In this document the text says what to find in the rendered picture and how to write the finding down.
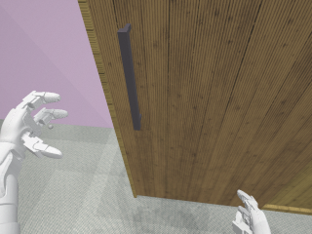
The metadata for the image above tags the right robot hand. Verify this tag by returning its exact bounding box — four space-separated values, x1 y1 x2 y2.
232 189 271 234

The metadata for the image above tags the left robot hand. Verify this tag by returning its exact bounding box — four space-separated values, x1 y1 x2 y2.
0 91 69 159

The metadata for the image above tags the wardrobe door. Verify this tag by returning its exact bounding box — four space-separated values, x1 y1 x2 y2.
266 161 312 210
87 0 312 209

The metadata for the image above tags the robot left forearm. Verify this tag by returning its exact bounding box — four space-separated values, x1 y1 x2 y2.
0 141 26 234

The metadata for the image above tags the handle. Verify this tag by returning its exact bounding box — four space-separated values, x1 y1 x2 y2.
117 23 142 131

